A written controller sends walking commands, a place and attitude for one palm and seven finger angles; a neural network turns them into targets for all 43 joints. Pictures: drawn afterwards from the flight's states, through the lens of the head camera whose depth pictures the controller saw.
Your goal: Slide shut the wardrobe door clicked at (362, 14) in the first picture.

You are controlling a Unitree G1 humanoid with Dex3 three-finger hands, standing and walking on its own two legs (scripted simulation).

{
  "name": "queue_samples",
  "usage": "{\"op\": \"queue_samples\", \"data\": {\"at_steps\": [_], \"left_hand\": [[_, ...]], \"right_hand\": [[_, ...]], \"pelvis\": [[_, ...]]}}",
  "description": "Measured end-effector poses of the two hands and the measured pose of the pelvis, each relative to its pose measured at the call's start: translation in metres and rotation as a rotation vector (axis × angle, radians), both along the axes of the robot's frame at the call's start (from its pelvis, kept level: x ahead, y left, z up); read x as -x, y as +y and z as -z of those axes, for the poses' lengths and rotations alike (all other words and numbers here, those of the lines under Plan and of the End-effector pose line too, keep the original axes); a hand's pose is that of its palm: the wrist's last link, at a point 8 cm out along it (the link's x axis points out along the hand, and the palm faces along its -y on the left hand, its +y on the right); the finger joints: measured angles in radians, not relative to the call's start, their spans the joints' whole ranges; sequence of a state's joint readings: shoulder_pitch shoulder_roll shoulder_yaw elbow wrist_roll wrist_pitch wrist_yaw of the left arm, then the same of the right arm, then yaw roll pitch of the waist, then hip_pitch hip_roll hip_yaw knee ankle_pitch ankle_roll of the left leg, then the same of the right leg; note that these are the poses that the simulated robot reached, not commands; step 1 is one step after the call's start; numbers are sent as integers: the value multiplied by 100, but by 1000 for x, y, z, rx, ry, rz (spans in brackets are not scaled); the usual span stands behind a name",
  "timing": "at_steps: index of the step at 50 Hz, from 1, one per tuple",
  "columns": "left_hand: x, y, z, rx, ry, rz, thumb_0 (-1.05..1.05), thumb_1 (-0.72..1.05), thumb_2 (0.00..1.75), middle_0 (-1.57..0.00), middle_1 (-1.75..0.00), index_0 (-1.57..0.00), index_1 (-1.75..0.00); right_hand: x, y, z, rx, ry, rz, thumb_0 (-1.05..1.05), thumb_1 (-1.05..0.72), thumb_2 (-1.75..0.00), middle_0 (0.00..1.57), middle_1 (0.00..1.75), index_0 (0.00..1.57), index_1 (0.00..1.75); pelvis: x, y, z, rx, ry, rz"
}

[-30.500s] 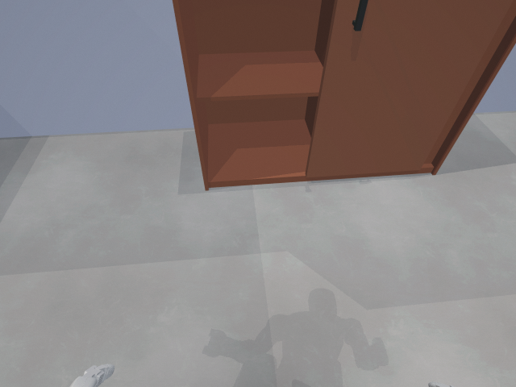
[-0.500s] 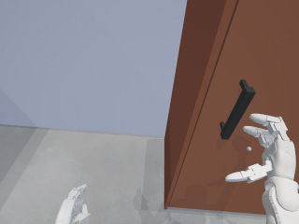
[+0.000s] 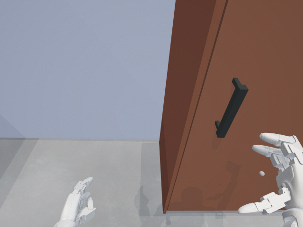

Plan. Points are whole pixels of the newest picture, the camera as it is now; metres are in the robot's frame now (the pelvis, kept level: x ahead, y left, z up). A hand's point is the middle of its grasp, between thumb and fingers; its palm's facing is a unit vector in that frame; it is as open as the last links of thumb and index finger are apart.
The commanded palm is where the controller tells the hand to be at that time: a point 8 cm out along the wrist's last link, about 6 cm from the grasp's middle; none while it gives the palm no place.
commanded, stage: draw the hand back to the body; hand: right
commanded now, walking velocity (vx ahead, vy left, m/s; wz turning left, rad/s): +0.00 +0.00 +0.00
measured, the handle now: (227, 109) +0.38 -0.20 +0.15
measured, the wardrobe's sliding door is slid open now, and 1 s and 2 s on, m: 0.00 0.00 0.00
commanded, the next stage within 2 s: step back with the hand held close in 1.58 s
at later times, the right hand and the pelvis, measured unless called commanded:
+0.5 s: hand (263, 173) +0.20 -0.22 +0.15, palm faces +0.09 +0.99 -0.08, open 14.6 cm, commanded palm +0.16 -0.28 +0.17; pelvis +0.02 +0.00 +0.01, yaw +0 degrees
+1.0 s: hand (273, 153) +0.23 -0.24 +0.17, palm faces +0.37 +0.86 -0.35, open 10.8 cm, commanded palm +0.18 -0.28 +0.19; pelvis +0.03 -0.01 +0.02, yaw +2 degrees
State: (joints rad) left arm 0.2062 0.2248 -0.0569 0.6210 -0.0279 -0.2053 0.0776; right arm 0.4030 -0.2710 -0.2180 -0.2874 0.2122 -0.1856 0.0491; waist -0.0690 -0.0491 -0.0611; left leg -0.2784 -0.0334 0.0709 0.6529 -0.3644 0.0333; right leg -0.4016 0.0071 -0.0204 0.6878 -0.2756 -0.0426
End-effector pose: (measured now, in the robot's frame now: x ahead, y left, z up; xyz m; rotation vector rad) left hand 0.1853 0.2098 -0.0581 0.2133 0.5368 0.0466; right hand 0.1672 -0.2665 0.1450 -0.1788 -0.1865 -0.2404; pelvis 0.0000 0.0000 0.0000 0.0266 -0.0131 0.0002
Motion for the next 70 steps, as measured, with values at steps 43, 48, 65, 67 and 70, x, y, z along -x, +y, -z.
{"op": "queue_samples", "data": {"at_steps": [43, 48, 65, 67, 70], "left_hand": [[-2, -3, 2, 10, 82, -23, 1, 90, 90, -20, -30, -21, -30], [-4, 2, 2, 9, 96, -46, 1, 90, 90, -20, -30, -21, -30], [-26, 11, -7, -5, 97, -58, 1, 91, 90, -20, -30, -20, -30], [-28, 9, -6, 0, 97, -55, 1, 91, 90, -20, -30, -20, -30], [-28, 8, -6, 6, 101, -51, 1, 91, 90, -20, -30, -20, -30]], "right_hand": [[-7, -13, -31, 174, 61, 145, -1, 3, -46, 23, 84, 24, 85], [-18, -15, -41, 204, 31, 141, -1, -15, -54, 23, 74, 23, 74], [-29, -19, -51, 220, 11, 156, 1, -74, -83, 21, 39, 21, 39], [-29, -18, -52, 219, 9, 157, 1, -78, -85, 21, 36, 21, 37], [-28, -17, -51, 214, 16, 158, 1, -83, -87, 21, 33, 21, 34]], "pelvis": [[-21, -5, -16, 9, -54, -12], [-28, -7, -17, 13, -58, -22], [-39, -6, -20, 16, -52, -31], [-39, -5, -20, 17, -53, -30], [-39, -4, -20, 17, -53, -29]]}}
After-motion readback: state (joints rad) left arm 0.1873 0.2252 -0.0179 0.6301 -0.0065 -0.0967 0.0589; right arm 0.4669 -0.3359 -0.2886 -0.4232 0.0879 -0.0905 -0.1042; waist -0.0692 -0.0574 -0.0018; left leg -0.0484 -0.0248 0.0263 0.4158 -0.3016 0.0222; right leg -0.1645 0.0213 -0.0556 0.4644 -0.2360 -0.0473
